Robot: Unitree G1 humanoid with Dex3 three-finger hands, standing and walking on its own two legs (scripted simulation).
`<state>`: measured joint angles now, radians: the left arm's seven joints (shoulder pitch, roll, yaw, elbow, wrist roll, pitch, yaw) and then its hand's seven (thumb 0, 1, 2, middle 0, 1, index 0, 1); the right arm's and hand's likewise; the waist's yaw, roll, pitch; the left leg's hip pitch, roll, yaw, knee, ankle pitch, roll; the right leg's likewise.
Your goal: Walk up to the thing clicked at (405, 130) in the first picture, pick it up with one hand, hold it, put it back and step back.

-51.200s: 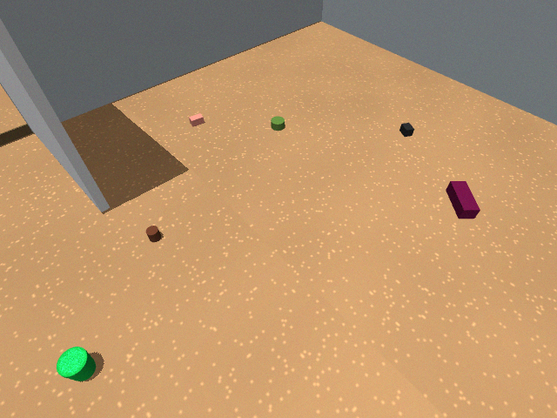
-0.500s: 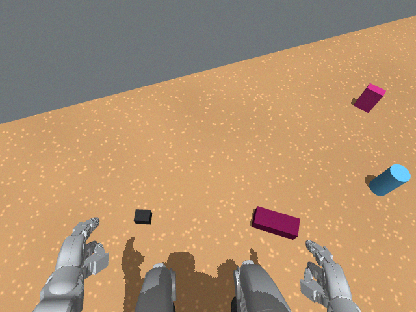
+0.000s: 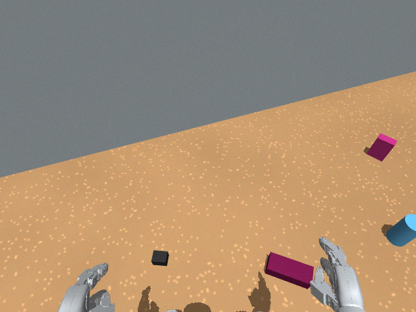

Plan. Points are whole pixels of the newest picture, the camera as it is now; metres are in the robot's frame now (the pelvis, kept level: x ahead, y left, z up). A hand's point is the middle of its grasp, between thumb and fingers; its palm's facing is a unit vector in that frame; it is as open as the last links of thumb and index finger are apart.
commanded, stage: home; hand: left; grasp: from above
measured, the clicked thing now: (160, 258) +0.47 +0.21 -0.69
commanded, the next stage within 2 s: stand in 1.84 s
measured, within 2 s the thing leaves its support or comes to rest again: neither
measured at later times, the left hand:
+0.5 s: hand (112, 305) +0.16 +0.18 -0.04, palm faces +0.04 -0.98 -0.20, open 7.4 cm
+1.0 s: hand (112, 304) +0.17 +0.18 -0.04, palm faces +0.04 -0.98 -0.20, open 7.4 cm
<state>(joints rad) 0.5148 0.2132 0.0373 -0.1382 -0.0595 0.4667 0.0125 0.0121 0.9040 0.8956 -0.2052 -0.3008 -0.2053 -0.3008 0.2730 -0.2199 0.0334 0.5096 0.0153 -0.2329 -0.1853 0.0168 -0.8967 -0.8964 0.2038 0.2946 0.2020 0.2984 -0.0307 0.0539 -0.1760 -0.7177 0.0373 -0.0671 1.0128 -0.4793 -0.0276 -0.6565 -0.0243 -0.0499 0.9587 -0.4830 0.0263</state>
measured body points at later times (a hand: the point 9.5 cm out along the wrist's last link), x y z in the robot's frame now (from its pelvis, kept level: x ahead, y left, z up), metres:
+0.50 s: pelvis +0.00 +0.00 +0.00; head +0.02 +0.00 +0.45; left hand +0.16 +0.23 -0.03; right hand +0.15 -0.24 -0.07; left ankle +0.01 +0.13 -0.68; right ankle +0.00 -0.14 -0.68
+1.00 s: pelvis +0.00 +0.01 +0.00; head +0.02 +0.01 +0.45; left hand +0.16 +0.23 -0.03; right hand +0.16 -0.24 -0.06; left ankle +0.01 +0.13 -0.68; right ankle +0.00 -0.14 -0.68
